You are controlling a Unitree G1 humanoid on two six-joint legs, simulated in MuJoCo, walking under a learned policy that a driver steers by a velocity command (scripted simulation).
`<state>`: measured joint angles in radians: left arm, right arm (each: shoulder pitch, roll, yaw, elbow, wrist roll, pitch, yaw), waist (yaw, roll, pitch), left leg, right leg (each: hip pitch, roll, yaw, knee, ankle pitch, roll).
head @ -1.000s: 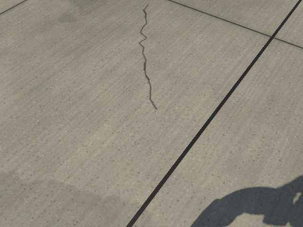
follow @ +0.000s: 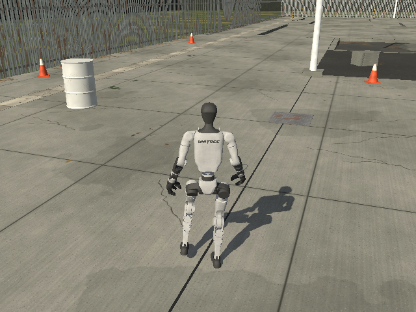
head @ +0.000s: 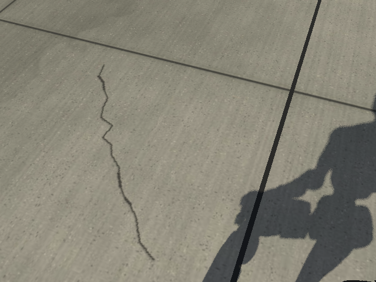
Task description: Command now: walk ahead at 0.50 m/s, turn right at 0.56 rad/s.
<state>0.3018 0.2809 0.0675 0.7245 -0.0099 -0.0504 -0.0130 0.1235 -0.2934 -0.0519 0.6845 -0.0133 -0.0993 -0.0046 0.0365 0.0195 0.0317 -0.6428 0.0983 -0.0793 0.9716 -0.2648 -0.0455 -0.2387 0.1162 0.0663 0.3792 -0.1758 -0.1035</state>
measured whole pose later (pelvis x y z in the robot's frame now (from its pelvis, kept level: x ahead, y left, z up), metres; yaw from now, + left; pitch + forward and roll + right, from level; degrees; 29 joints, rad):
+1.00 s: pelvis +0.42 -0.05 -0.01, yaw -12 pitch +1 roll -1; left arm 0.14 0.26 0.06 0.74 0.02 -0.02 0.02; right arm 0.18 -0.30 -0.06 0.79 0.01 0.05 -0.02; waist 0.00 0.02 0.05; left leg -0.52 0.08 0.02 0.90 -0.36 -0.07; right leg -0.31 -0.04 -0.16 0.42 -0.14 -0.03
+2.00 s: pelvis +0.45 -0.03 +0.00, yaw +23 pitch +1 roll +0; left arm 0.13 0.29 0.08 0.75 -0.01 0.02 0.02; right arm 0.17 -0.31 -0.08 0.60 0.02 0.07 0.01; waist 0.02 0.00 0.07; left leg -0.38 0.04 0.01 0.72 -0.35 -0.06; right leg -0.21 -0.09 -0.12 0.46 -0.26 0.03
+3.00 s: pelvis +0.47 -0.02 -0.01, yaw +40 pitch -1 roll +0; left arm 0.16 0.25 0.01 0.74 0.01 -0.01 -0.01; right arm 0.22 -0.25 -0.04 0.71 -0.01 0.02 -0.02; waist 0.00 0.00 0.04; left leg -0.22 -0.04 -0.13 0.54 -0.29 -0.02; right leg -0.21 0.01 0.01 0.54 -0.31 0.00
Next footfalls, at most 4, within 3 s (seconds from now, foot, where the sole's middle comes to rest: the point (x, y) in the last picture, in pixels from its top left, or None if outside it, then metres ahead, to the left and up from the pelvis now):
0.22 left None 0.31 0.15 -0.78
0.70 right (263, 276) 0.48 -0.19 -0.78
1.12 left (189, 265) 0.51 0.06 -0.78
1.62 right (252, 263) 0.53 -0.16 -0.78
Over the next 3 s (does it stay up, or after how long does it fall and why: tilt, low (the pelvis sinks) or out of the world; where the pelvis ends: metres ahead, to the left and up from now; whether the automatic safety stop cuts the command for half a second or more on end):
stays up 0.47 -0.02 -0.01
